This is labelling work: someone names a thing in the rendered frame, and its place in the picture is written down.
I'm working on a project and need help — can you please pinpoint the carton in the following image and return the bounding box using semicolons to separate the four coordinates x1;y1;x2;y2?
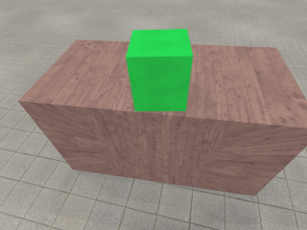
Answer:
126;29;193;111

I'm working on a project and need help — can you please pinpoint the pedestal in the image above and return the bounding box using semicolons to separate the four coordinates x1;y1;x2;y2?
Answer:
19;39;307;196

